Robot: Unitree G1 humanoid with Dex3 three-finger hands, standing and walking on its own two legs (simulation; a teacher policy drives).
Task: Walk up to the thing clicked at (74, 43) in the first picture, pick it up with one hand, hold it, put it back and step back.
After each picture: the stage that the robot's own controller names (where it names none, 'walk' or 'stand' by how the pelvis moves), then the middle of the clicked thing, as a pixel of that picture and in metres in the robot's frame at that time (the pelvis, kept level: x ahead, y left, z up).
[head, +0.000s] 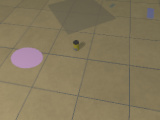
stand; (76, 45) +1.33 +0.15 -0.72
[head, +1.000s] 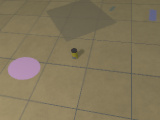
walk; (74, 53) +1.21 +0.23 -0.72
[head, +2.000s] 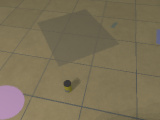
walk; (67, 86) +0.76 +0.22 -0.70
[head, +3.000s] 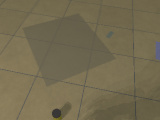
walk; (57, 115) +0.45 +0.21 -0.70
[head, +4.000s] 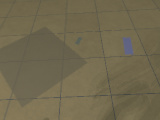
stand; out of the picture +0.38 +0.41 -0.70
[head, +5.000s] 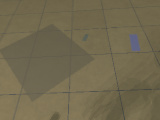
stand; out of the picture +0.41 +0.36 -0.71
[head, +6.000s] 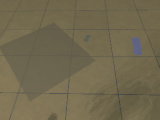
stand; out of the picture +0.40 +0.35 -0.71
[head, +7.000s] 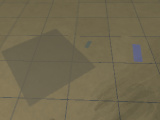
stand; out of the picture +0.39 +0.37 -0.73
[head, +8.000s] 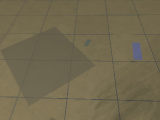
stand; out of the picture +0.38 +0.37 -0.73
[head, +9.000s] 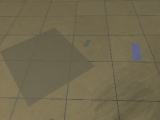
stand; out of the picture +0.38 +0.37 -0.73
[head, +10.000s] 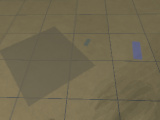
go down; out of the picture +0.37 +0.37 -0.73
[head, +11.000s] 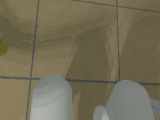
go down; out of the picture +0.44 +0.42 -0.33
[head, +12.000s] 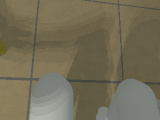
approach; out of the picture +0.43 +0.43 -0.29
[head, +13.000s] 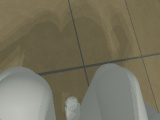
close in; out of the picture +0.40 +0.46 -0.22
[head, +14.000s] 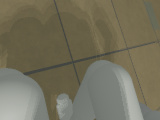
rest palm; out of the picture +0.38 +0.47 -0.22
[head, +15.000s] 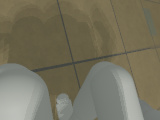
lift; out of the picture +0.38 +0.47 -0.22
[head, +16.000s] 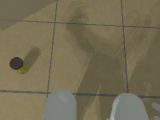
lift; (19, 66) +0.45 +0.40 -0.40
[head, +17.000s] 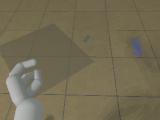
approach; out of the picture +0.40 +0.37 -0.68
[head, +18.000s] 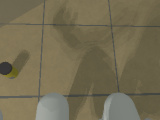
approach; (8, 70) +0.44 +0.40 -0.41
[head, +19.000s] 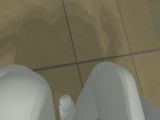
go down; out of the picture +0.40 +0.46 -0.22
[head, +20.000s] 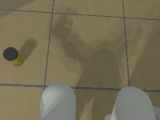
hold; (14, 57) +0.46 +0.41 -0.34
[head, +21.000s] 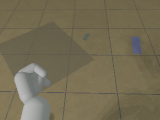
hold; out of the picture +0.41 +0.37 -0.67
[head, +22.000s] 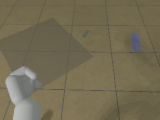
hold; out of the picture +0.41 +0.38 -0.68
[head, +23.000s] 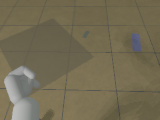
hold; out of the picture +0.41 +0.37 -0.68
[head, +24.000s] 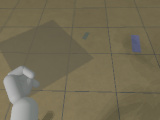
lower; out of the picture +0.41 +0.38 -0.69
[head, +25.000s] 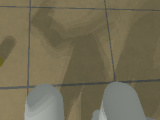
lower; out of the picture +0.46 +0.41 -0.34
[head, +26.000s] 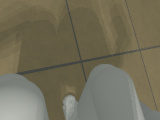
lower; out of the picture +0.41 +0.48 -0.23
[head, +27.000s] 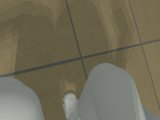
lower; out of the picture +0.41 +0.49 -0.22
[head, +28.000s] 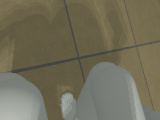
open; out of the picture +0.43 +0.55 -0.25
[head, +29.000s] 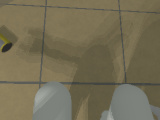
walk; out of the picture +0.54 +0.48 -0.37
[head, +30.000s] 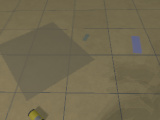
stand; (36, 117) +0.51 +0.41 -0.69
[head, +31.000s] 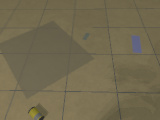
stand; (36, 114) +0.52 +0.41 -0.69
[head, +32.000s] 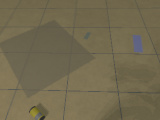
stand; (37, 114) +0.52 +0.41 -0.69
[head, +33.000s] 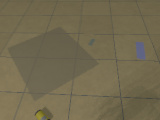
stand; (42, 117) +0.53 +0.40 -0.75
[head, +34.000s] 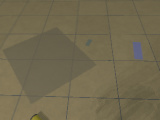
stand; out of the picture +0.49 +0.42 -0.75
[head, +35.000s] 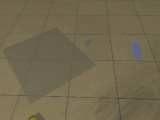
walk; out of the picture +0.48 +0.43 -0.75
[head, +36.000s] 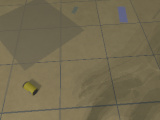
walk; (30, 88) +0.61 +0.49 -0.72
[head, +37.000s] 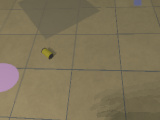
walk; (47, 53) +1.00 +0.47 -0.72
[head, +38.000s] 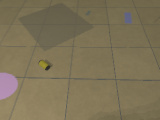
stand; (44, 65) +1.06 +0.47 -0.73
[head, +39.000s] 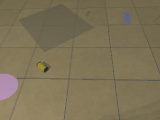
stand; (42, 67) +1.05 +0.50 -0.75
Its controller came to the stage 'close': yes
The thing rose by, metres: 0.01
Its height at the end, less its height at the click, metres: -0.02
